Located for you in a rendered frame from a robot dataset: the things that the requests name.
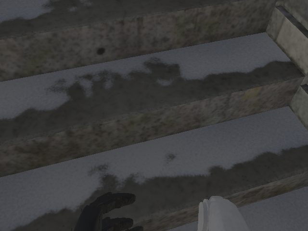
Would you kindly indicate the right robot thigh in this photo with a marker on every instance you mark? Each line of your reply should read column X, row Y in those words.
column 220, row 214

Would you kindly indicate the robot left hand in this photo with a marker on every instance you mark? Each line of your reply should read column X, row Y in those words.
column 91, row 218

